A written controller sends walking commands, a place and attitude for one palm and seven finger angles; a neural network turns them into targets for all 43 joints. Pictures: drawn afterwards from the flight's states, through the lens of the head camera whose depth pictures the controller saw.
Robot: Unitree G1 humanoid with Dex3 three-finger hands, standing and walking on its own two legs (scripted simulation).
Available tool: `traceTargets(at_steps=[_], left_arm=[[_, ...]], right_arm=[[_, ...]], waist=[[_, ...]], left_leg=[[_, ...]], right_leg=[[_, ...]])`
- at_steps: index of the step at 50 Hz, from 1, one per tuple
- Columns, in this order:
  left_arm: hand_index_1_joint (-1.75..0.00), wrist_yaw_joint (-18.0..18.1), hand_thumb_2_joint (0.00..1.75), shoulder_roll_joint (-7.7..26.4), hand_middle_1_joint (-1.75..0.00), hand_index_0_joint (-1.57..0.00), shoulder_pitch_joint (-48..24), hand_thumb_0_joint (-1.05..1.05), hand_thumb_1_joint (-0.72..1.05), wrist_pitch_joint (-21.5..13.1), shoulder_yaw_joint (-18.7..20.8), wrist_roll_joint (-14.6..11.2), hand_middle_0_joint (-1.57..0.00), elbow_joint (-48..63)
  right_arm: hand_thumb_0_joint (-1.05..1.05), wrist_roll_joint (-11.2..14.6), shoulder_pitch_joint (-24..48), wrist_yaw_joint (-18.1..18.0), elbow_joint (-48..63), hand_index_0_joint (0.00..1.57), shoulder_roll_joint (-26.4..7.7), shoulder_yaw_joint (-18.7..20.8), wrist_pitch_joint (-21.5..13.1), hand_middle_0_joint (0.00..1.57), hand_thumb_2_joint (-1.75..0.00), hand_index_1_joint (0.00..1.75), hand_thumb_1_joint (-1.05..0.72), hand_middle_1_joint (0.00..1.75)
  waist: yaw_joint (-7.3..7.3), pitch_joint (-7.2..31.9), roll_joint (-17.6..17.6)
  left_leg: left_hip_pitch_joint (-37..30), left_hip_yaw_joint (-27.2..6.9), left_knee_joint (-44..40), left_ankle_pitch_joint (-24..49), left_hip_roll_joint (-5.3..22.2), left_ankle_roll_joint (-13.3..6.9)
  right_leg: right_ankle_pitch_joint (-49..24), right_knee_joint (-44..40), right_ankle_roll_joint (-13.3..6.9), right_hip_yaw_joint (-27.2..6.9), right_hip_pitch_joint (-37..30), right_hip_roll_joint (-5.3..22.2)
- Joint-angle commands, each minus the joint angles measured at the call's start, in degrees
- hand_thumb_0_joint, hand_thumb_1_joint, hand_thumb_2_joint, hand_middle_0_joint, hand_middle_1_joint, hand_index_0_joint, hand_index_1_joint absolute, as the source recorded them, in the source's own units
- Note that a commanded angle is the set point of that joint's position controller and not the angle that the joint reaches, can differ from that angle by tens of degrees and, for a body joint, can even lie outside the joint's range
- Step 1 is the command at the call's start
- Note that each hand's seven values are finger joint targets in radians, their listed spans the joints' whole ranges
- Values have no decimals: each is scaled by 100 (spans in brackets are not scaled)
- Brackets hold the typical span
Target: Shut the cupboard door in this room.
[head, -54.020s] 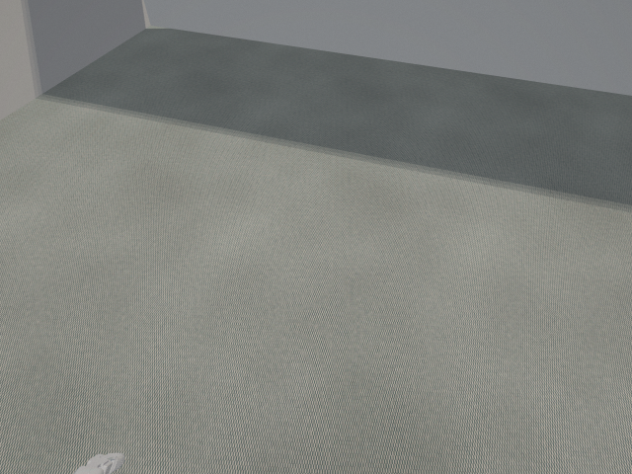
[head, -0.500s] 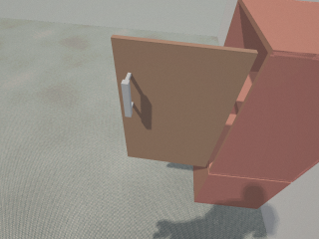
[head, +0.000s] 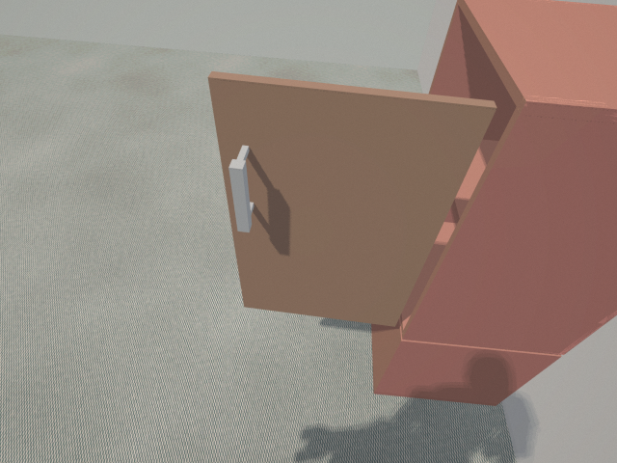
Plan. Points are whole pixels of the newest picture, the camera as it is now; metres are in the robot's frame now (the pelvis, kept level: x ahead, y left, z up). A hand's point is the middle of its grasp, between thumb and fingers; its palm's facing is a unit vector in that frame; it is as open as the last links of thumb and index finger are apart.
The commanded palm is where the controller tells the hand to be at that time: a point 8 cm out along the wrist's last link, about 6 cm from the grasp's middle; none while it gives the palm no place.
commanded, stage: look again from close up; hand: left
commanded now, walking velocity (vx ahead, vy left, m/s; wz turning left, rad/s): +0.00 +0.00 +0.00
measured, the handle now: (244, 190) +0.50 +0.14 +0.07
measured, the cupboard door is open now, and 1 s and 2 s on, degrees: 88 88 88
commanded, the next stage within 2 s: come to a stop and stand still in 0.12 s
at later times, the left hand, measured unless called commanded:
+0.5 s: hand out of the picture +0.03 +0.20 -0.17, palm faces -0.01 -0.96 -0.28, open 7.4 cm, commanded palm none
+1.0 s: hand out of the picture -0.01 +0.13 -0.18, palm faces +0.00 -0.98 -0.19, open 7.3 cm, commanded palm none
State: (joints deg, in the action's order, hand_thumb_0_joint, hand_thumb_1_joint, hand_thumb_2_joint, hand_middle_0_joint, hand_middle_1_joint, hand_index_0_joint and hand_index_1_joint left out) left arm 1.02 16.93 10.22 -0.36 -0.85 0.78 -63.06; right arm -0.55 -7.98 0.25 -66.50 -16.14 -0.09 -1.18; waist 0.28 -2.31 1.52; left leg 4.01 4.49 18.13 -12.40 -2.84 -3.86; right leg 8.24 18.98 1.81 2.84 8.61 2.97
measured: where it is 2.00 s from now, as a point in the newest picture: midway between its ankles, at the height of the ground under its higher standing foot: outside the picture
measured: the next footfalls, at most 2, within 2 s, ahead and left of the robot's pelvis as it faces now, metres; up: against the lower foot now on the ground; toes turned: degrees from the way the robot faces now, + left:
none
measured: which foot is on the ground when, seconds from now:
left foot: down 0.00-1.00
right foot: down 0.00-1.00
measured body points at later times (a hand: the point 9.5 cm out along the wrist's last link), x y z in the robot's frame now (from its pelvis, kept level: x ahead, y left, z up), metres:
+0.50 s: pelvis -0.01 -0.01 -0.01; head -0.02 -0.02 +0.44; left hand +0.03 +0.25 -0.15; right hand +0.05 -0.25 -0.16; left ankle -0.02 +0.07 -0.75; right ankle +0.02 -0.14 -0.75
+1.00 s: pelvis -0.02 -0.04 +0.00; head -0.02 -0.04 +0.44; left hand -0.01 +0.18 -0.16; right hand -0.05 -0.26 -0.16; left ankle -0.02 +0.07 -0.75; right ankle +0.02 -0.14 -0.75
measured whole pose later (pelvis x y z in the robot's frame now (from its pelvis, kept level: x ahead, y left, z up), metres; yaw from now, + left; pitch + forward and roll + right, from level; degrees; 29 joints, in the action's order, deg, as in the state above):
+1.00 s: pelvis -0.02 -0.04 +0.00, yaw +0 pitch -2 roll +1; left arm 1.8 9.0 16.3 -0.9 -1.0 0.3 -63.5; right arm -0.6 -18.8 -0.9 -65.1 -9.5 -0.4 -0.8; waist 0.7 -1.9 0.6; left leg 8.1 4.2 23.5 -13.2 -0.2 -0.9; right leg 9.5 24.6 -1.4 3.3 13.0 0.7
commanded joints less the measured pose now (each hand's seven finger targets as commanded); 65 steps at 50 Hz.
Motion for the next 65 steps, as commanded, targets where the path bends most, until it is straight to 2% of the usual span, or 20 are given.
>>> traceTargets(at_steps=[1, 5, 8, 12, 13, 14, 15, 16, 17, 20, 22, 24, 30, 38, 43, 45, 48, 56, 65], left_arm=[[-30, 57, 90, 887, -30, -20, 11, 0, 90, -116, 184, 11, -20, 250], [-30, 59, 90, 847, -30, -20, 18, 0, 90, -106, 180, 16, -20, 229], [-30, 60, 90, 842, -30, -20, 67, 0, 90, -123, 186, 11, -20, 223], [-30, 65, 90, 796, -30, -20, 108, 0, 90, -123, 189, 11, -20, 205], [-30, 294, 90, 296, -30, -20, 573, 0, 90, -195, 81, 50, -20, 97], [-30, 247, 90, 575, -30, -20, 602, 0, 90, -234, 93, 29, -20, 126], [-30, 201, 90, 629, -30, -20, 608, 0, 90, -225, 121, 14, -20, 251], [-30, 176, 90, 584, -30, -20, 531, 0, 90, -197, 127, -4, -20, 328], [-30, 160, 90, 510, -30, -20, 473, 0, 90, -158, 135, -15, -20, 362], [-30, 104, 90, 381, -30, -20, 287, 0, 90, -72, 123, -10, -20, 430], [-30, 79, 90, 357, -30, -20, 257, 0, 90, -35, 122, 3, -20, 477], [-30, 66, 90, 346, -30, -20, 351, 0, 90, -37, 129, 20, -20, 505], [-30, 75, 90, 237, -30, -20, 541, 0, 90, -99, 155, 10, -20, 504], [-30, 89, 90, 82, -30, -20, 717, 0, 90, -163, 149, -25, -20, 331], [-30, 96, 90, -59, -30, -20, 816, 0, 90, -151, 124, -33, -20, 195], [-30, 105, 90, -88, -30, -20, 843, 0, 90, -150, 118, -32, -20, 158], [-30, 107, 90, -155, -30, -20, 901, 0, 90, -142, 105, -37, -20, 115], [-30, 124, 90, -313, -30, -20, 1026, 0, 90, -122, 112, -33, -20, 83], [-30, 137, 90, -471, -30, -20, 1160, 0, 90, -129, 124, -22, -20, 97]], right_arm=[[0, 7, 140, -101, 308, 20, -1073, 206, -122, 20, -90, 30, -90, 30], [0, 9, 109, -111, 287, 20, -1033, 198, -110, 20, -90, 30, -90, 30], [0, 12, 83, -115, 274, 20, -1019, 198, -130, 20, -90, 30, -90, 30], [0, 9, 58, -128, 270, 20, -986, 201, -134, 20, -90, 30, -90, 30], [0, 60, -153, -103, 657, 20, -572, 102, -191, 20, -90, 30, -90, 30], [0, 32, -176, -122, 768, 20, -606, 91, -188, 20, -90, 30, -90, 30], [0, -10, -535, -141, 828, 20, -606, 135, -201, 20, -90, 30, -90, 30], [0, -29, -556, -179, 926, 20, -679, 160, -175, 20, -90, 30, -90, 30], [0, -14, -487, -195, 1033, 20, -628, 168, -135, 20, -90, 30, -90, 30], [0, -17, -438, -180, 1203, 20, -603, 179, -35, 20, -90, 30, -90, 30], [0, -25, -423, -142, 1224, 20, -600, 193, -12, 20, -90, 30, -90, 30], [0, -39, -486, -110, 1202, 20, -515, 193, 5, 20, -90, 30, -90, 30], [0, -28, -789, -104, 1026, 20, -283, 164, -29, 20, -90, 30, -90, 30], [0, -14, -1055, -132, 655, 20, -48, 91, -89, 20, -90, 30, -90, 30], [0, -9, -1182, -149, 466, 20, 103, 56, -79, 20, -90, 30, -90, 30], [0, 0, -1246, -152, 414, 20, 160, 54, -62, 20, -90, 30, -90, 30], [0, -2, -1323, -158, 345, 20, 235, 36, -50, 20, -90, 30, -90, 30], [0, 0, -1469, -174, 253, 20, 403, 33, -15, 20, -90, 30, -90, 30], [0, 12, -1528, -190, 226, 20, 519, 43, -27, 20, -90, 30, -90, 30]], waist=[[-41, 292, -99], [-34, 135, -109], [-34, 288, -121], [-36, 286, -156], [-18, 166, -727], [-55, 107, -910], [10, 624, -1095], [-5, 892, -1056], [-20, 900, -784], [11, 276, 10], [12, -172, 19], [-13, -399, -64], [12, -265, 232], [0, -65, -3], [-23, -131, -172], [-24, -178, -39], [-22, -219, -143], [-24, -336, -120], [-24, -337, -23]], left_leg=[[237, -829, -427, 963, 1021, 211], [322, -813, -469, 865, 1027, 222], [214, -804, -420, 1051, 1029, 216], [171, -798, -405, 1185, 1027, 221], [332, -511, 452, 2552, 1205, 319], [596, -542, 510, 2932, 915, 469], [387, -667, 489, 3177, 938, 596], [171, -730, 641, 3680, 1038, 540], [52, -709, 656, 3457, 1075, 460], [568, -807, 352, 1429, 1009, 232], [939, -885, 40, 56, 945, 183], [1195, -894, -135, -720, 865, 166], [1046, -741, -23, -628, 744, 157], [861, -646, 7, -43, 771, 204], [906, -601, -47, -82, 791, 245], [942, -560, -18, -117, 776, 256], [928, -544, -34, -154, 773, 273], [1009, -520, -33, -326, 757, 290], [1007, -537, -41, -244, 784, 276]], right_leg=[[-713, -141, -277, -544, -295, 579], [-631, -164, -276, -543, -248, 559], [-804, -144, -286, -550, -316, 575], [-886, -140, -290, -540, -324, 580], [-1633, 643, -239, -512, 67, 540], [-1926, 752, -376, -297, -91, 622], [-1643, 1089, -492, -418, -207, 554], [-1273, 1086, -501, -290, -185, 482], [-901, 984, -472, -234, -59, 399], [-204, 713, -418, -321, 213, 384], [467, 508, -398, -465, 420, 358], [763, 412, -408, -555, 501, 318], [972, 153, -413, -753, 604, 376], [420, 91, -458, -766, 353, 449], [366, 44, -448, -733, 287, 433], [413, -13, -442, -735, 264, 447], [503, -65, -445, -757, 311, 441], [739, -149, -427, -765, 400, 401], [506, -82, -411, -710, 389, 355]])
